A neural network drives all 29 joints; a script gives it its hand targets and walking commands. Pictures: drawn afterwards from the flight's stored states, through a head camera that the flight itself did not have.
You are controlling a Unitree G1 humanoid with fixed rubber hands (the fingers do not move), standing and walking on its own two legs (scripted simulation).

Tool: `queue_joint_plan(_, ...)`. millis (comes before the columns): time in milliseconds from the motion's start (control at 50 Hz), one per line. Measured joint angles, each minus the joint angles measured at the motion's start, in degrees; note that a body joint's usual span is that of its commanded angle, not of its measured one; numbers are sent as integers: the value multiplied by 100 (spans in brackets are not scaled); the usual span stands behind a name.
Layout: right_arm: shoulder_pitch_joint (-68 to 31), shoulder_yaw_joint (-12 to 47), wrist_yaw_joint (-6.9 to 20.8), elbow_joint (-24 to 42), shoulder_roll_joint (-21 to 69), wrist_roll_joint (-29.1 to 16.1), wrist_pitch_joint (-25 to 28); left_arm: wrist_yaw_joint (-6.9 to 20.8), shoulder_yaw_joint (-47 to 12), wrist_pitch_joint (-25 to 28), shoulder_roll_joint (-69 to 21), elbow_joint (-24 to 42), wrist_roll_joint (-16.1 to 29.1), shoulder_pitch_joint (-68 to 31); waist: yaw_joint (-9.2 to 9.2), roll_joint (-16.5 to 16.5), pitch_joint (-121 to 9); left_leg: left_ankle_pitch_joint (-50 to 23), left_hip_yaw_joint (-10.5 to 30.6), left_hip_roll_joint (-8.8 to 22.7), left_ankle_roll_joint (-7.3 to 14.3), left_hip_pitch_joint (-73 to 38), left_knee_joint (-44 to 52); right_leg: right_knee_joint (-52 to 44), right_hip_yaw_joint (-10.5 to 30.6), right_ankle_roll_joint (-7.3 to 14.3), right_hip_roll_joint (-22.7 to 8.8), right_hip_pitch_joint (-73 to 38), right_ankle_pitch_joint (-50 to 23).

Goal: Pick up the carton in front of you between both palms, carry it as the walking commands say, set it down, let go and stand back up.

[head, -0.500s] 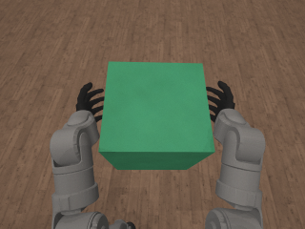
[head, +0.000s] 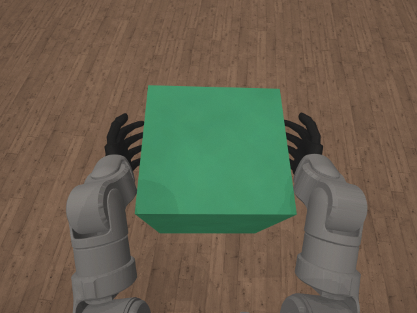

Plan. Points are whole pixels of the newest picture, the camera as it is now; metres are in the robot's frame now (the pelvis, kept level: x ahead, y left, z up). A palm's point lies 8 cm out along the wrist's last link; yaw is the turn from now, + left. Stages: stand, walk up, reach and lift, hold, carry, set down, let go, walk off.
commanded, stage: carry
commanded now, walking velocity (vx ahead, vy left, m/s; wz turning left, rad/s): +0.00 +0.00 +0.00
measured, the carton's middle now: (210, 172) +0.37 +0.01 +0.05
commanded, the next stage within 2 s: none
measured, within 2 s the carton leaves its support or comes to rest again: neither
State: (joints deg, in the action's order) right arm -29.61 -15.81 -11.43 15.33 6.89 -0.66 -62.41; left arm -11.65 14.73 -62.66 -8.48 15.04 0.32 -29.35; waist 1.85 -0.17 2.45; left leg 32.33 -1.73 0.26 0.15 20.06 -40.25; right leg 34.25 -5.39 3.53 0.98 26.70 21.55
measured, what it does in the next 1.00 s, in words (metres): steps on the spot: left foot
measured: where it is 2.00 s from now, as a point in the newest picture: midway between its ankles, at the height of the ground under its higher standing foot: outside the picture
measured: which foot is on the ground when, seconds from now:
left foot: up 0.00-0.04, down 0.06-1.00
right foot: down 0.00-1.00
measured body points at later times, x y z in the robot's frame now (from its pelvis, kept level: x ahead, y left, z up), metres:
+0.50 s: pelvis +0.07 +0.01 +0.00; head +0.07 +0.02 +0.45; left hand +0.41 +0.17 +0.10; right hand +0.42 -0.14 +0.10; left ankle -0.02 +0.11 -0.74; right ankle +0.05 -0.09 -0.72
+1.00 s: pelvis +0.06 +0.01 +0.00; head +0.05 +0.01 +0.45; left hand +0.39 +0.18 +0.11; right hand +0.40 -0.14 +0.11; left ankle -0.02 +0.11 -0.74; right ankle +0.05 -0.09 -0.72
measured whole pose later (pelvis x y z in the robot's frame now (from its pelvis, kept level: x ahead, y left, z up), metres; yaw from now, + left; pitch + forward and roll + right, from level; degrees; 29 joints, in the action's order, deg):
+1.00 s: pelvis +0.06 +0.01 +0.00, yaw +2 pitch +1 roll -1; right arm -25.2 -16.8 -10.3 -0.4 8.0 4.5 -58.5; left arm -11.2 15.9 -59.4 -9.4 0.0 -4.4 -25.3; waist 0.4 -1.4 -4.4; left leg 28.5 -3.3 0.6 0.1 4.7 -23.9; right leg 32.8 -6.8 1.7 0.1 14.3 28.0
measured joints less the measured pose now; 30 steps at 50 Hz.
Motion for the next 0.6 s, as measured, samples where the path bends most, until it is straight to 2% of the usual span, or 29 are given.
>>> queue_joint_plan(60,-48,-95,24,-98,83,107,-57,-20,38,-66,-39,-27,-43,36,-6,-5,-142,-1019,-84,67,-28,-373,1102,-106,-27,-10,29,-280,115)
queue_joint_plan(160,-80,-81,0,-361,84,266,-96,-49,45,-181,86,-337,-56,-85,-80,-7,-462,-427,-85,39,-19,-750,1205,55,-50,-95,-17,-527,465)
queue_joint_plan(260,-109,-153,15,-908,34,378,-160,-78,172,-260,48,-930,-204,-208,-130,-95,-701,-249,-82,38,0,-978,1157,116,-68,-134,-31,-761,677)
queue_joint_plan(380,31,-288,122,-1546,80,501,-22,9,341,-124,-112,-1505,-432,-58,-170,-130,-755,-222,-88,31,7,-1239,1310,35,-83,-165,-44,-998,754)
queue_joint_plan(460,188,-286,174,-1652,132,514,177,67,352,73,-171,-1553,-461,139,-170,-133,-638,-226,-98,34,7,-1353,1411,-7,-94,-173,-46,-1088,758)
queue_joint_plan(600,369,-150,158,-1451,137,474,450,72,183,344,-145,-1323,-397,357,-137,-122,-487,-258,-117,32,6,-1429,1492,-46,-113,-181,-62,-1152,744)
